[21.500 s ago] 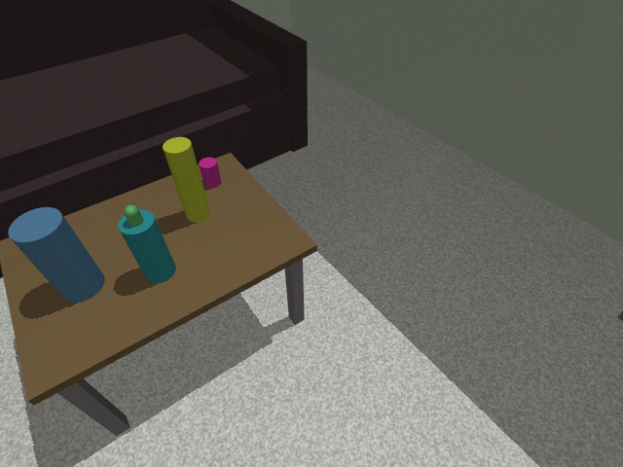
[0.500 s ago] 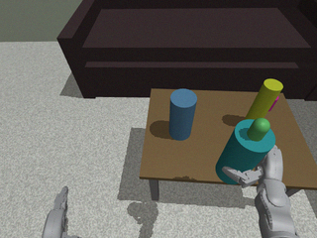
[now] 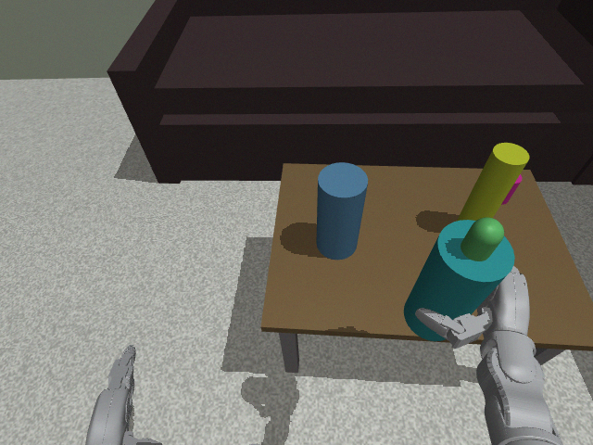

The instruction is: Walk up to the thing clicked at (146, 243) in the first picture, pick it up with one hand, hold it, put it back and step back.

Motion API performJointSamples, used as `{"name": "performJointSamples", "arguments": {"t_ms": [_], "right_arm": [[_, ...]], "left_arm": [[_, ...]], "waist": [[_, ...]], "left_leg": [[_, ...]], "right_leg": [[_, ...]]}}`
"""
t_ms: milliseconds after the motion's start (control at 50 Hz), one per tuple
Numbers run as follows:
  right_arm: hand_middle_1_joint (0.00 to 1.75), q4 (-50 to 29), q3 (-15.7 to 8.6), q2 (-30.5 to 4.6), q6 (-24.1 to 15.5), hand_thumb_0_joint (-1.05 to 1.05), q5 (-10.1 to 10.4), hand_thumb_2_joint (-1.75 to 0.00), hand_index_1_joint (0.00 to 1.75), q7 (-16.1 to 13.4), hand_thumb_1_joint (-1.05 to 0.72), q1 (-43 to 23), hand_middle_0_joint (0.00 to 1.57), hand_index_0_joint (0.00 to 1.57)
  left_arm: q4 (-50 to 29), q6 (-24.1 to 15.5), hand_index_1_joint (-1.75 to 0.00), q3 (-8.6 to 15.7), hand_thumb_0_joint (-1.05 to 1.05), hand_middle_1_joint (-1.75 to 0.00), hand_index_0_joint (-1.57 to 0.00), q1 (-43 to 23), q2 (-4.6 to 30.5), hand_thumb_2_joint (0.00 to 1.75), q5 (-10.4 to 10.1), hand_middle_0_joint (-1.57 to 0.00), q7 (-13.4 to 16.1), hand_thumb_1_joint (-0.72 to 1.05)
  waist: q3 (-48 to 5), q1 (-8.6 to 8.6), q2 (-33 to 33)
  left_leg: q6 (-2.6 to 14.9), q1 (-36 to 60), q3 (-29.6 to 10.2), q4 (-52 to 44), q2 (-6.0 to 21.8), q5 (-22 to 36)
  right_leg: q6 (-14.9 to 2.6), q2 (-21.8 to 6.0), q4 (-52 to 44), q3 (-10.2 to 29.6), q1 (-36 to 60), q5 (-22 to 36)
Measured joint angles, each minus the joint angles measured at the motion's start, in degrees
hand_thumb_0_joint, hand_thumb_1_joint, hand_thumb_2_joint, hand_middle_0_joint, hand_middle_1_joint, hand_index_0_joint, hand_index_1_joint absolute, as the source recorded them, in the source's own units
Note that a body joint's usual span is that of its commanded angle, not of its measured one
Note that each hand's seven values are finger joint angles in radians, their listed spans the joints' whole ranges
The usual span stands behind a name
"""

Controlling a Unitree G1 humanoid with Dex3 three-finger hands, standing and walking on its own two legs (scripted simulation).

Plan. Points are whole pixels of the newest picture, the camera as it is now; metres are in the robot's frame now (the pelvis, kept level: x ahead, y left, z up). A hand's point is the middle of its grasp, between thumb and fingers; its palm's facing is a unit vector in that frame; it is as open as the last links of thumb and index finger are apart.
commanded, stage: hold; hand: right
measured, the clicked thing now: (455, 279) +0.33 -0.16 +0.06
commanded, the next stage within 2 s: crouch in 1.34 s
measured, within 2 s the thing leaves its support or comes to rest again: neither
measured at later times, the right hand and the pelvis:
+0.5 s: hand (449, 287) +0.34 -0.17 +0.02, palm faces +0.20 +0.98 -0.02, open 11.1 cm; pelvis +0.00 +0.00 +0.00, yaw +0 degrees
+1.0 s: hand (450, 287) +0.34 -0.17 +0.03, palm faces +0.20 +0.98 -0.02, open 11.1 cm; pelvis +0.00 +0.00 +0.00, yaw +0 degrees
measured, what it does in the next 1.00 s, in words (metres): stands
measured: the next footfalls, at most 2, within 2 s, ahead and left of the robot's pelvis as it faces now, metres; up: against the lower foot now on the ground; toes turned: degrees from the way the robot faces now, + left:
none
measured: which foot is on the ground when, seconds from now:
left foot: down 0.00-1.00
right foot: down 0.00-1.00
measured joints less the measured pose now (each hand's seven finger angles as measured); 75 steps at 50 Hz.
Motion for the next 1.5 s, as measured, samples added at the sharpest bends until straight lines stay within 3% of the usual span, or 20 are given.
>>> {"name": "performJointSamples", "arguments": {"t_ms": [540,1500], "right_arm": [[1.07,1.3,-1.1,0.7,-0.4,-0.05,0.1,-1.04,1.12,0.1,0.61,-0.4,0.63,0.72],[1.07,2.1,-0.6,0.3,-0.4,-0.05,-0.5,-1.05,1.13,-0.9,0.61,-1.1,0.63,0.72]], "left_arm": [[-1.6,0.2,-0.05,0.2,-0.01,-0.06,-0.06,0.7,0.4,0.06,0.0,-0.06,-0.1,-0.53],[-2.9,-0.1,-0.05,0.0,-0.01,-0.06,-0.07,1.1,0.3,0.05,0.1,-0.06,-0.2,-0.52]], "waist": [[0.0,0.26,0.1],[0.1,0.22,0.3]], "left_leg": [[0.32,-0.5,0.0,0.5,-0.2,-0.6],[-0.02,-1.3,-0.3,1.1,-0.1,0.0]], "right_leg": [[0.29,-0.2,0.0,0.0,-0.2,-0.3],[-0.03,0.0,0.9,-0.3,-1.1,0.0]]}}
